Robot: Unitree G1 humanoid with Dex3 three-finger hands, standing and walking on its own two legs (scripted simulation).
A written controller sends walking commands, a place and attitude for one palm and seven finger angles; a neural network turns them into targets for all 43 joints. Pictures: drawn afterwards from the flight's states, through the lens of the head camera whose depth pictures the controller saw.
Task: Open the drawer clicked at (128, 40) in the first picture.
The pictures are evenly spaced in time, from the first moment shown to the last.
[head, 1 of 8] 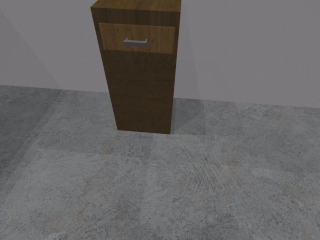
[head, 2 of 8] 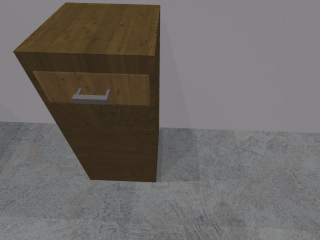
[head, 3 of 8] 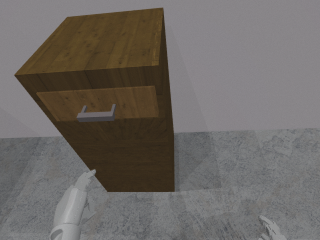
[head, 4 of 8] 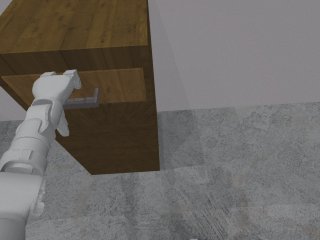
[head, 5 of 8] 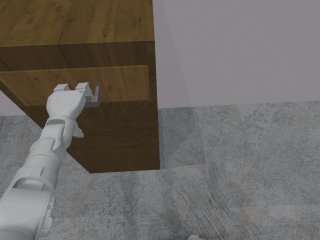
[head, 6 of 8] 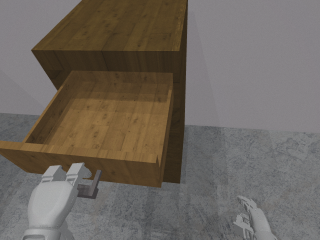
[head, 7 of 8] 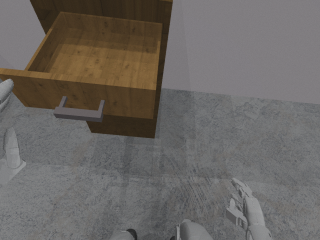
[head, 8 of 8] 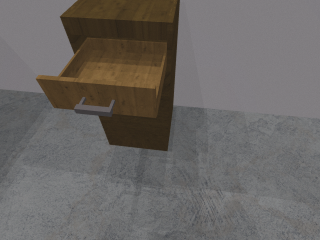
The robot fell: no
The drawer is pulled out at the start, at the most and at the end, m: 0.00 0.30 0.29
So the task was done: yes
